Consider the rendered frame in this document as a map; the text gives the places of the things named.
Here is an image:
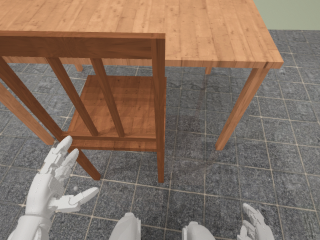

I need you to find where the robot thigh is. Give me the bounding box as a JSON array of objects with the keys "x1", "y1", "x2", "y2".
[
  {"x1": 182, "y1": 224, "x2": 216, "y2": 240},
  {"x1": 109, "y1": 216, "x2": 141, "y2": 240}
]

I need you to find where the right robot thigh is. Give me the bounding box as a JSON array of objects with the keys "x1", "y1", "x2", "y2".
[{"x1": 182, "y1": 224, "x2": 216, "y2": 240}]

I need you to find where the left robot hand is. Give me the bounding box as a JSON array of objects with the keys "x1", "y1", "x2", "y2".
[{"x1": 25, "y1": 135, "x2": 99, "y2": 219}]

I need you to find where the right robot hand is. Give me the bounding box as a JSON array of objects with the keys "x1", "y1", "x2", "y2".
[{"x1": 237, "y1": 203, "x2": 275, "y2": 240}]

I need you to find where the left robot forearm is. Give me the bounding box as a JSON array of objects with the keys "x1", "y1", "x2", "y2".
[{"x1": 7, "y1": 214, "x2": 52, "y2": 240}]

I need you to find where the table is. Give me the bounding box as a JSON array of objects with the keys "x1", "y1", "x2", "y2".
[{"x1": 0, "y1": 0, "x2": 284, "y2": 151}]

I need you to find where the left robot thigh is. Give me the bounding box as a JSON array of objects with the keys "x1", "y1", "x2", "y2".
[{"x1": 109, "y1": 216, "x2": 141, "y2": 240}]

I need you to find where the chair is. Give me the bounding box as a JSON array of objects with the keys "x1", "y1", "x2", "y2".
[{"x1": 0, "y1": 30, "x2": 167, "y2": 183}]

